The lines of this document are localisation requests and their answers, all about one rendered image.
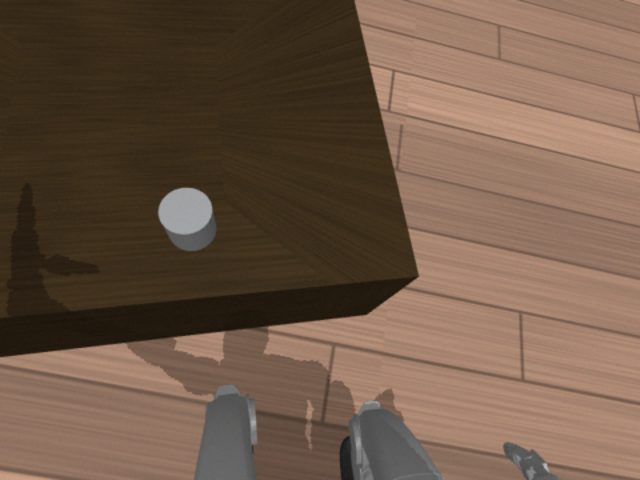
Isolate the can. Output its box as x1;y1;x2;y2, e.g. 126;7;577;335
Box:
158;188;217;251

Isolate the right robot hand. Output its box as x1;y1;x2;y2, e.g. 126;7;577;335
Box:
503;442;561;480

